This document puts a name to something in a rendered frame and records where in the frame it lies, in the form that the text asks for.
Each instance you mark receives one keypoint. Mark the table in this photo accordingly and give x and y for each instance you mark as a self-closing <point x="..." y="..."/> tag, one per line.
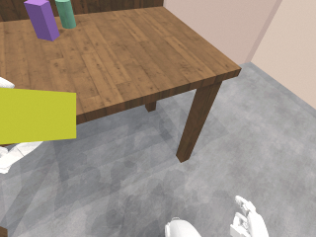
<point x="122" y="54"/>

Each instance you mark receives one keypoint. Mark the right robot hand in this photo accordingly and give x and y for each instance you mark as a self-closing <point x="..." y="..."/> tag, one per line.
<point x="252" y="226"/>

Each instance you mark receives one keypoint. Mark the left robot hand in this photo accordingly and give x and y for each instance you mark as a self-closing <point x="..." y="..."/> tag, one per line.
<point x="7" y="158"/>

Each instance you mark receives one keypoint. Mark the robot right thigh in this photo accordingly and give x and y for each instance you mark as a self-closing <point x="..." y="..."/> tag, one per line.
<point x="180" y="228"/>

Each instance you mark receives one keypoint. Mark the sponge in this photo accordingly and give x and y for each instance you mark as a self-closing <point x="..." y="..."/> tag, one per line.
<point x="36" y="115"/>

